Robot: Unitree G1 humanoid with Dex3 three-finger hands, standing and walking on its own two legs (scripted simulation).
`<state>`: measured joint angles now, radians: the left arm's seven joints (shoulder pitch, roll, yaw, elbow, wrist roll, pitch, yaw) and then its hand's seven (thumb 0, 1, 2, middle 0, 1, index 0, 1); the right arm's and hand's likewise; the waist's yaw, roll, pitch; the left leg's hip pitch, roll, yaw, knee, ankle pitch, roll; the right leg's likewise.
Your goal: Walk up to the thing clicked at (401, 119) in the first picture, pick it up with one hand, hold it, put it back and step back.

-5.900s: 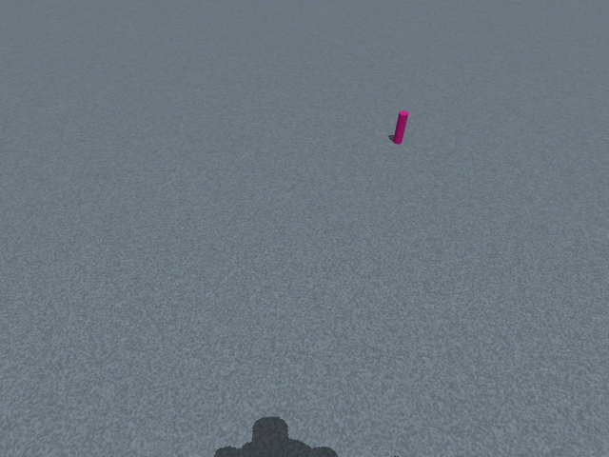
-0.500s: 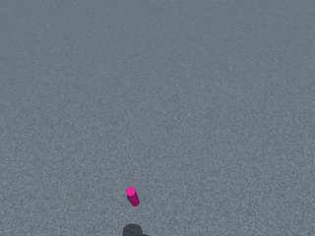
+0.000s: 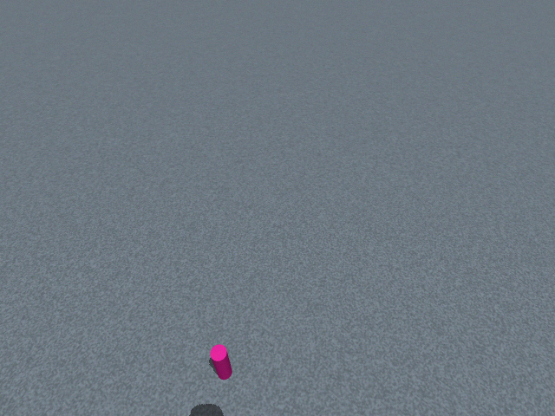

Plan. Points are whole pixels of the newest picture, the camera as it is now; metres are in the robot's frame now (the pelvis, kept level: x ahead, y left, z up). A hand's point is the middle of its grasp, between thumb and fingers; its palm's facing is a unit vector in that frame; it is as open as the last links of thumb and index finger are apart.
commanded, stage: walk up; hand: left
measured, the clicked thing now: (221, 362) +0.43 +0.19 -0.69
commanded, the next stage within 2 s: stand in 0.78 s
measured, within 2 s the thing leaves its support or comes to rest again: neither
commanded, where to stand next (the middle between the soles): +0.06 -0.01 m, yaw +0 degrees
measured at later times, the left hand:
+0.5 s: hand out of the picture +0.08 +0.25 -0.16, palm faces +0.00 -0.94 -0.33, open 7.3 cm
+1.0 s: hand out of the picture +0.09 +0.25 -0.15, palm faces -0.01 -0.94 -0.34, open 7.3 cm
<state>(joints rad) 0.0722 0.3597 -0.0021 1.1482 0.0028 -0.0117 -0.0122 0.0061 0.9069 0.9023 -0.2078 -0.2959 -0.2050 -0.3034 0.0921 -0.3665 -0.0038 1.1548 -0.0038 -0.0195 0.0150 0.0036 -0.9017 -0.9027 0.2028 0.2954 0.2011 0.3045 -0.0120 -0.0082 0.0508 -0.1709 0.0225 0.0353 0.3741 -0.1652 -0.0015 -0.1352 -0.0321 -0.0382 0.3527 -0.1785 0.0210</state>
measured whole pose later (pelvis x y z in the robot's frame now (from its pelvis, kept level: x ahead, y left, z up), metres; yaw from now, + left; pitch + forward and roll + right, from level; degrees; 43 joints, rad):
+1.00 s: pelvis +0.01 -0.01 +0.00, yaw +1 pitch -2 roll +0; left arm 0.08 0.35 0.00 1.14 0.01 -0.01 0.00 0.01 0.91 0.90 -0.21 -0.30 -0.20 -0.30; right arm 0.08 -0.35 0.00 1.16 0.00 -0.01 0.01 0.00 -0.90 -0.90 0.20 0.30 0.20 0.30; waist -0.01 0.00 0.05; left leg -0.13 0.02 0.02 0.31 -0.15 -0.01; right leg -0.09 -0.03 -0.06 0.31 -0.18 0.02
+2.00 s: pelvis +0.01 -0.01 +0.00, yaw +1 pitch -2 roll +0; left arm 0.12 0.36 0.00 1.13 0.01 -0.01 -0.01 0.01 0.91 0.90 -0.21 -0.30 -0.21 -0.30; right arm 0.11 -0.35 0.00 1.15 -0.01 -0.01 0.01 0.00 -0.90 -0.90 0.20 0.30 0.20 0.30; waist -0.01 0.00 0.05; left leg -0.12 0.03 0.02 0.31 -0.15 -0.02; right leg -0.09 -0.02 -0.06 0.32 -0.19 0.01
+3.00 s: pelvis +0.03 -0.02 +0.00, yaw +1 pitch -2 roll +0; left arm 0.11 0.35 0.00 1.13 0.01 -0.01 0.00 0.01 0.91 0.90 -0.21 -0.30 -0.21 -0.30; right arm 0.10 -0.35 0.00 1.13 -0.01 0.00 0.01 0.00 -0.90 -0.90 0.20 0.30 0.20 0.30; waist -0.01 0.00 0.05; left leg -0.10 0.04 0.02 0.30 -0.16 -0.03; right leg -0.08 -0.02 -0.05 0.31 -0.20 0.00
